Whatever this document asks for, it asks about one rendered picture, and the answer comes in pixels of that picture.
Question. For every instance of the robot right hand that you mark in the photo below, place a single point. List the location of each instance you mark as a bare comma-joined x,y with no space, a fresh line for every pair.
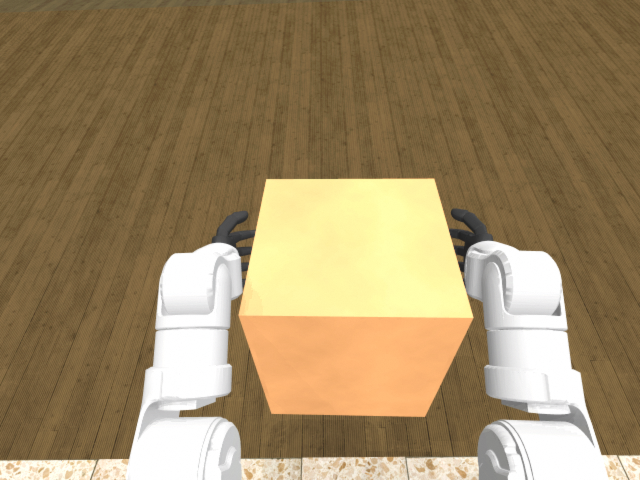
475,225

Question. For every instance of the robot right upper arm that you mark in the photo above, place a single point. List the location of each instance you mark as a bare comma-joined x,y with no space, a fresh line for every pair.
537,450

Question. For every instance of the robot left forearm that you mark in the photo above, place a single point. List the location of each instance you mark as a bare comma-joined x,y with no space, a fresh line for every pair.
190,367

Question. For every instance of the robot left hand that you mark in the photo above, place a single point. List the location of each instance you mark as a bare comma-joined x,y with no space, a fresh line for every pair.
224,235

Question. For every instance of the carton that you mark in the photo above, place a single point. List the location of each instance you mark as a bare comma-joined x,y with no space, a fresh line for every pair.
354,303

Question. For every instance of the robot right forearm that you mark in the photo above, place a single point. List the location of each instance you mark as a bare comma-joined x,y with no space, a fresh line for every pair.
529,359

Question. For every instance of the robot left upper arm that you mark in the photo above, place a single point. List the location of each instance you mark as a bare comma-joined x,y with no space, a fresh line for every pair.
187,448

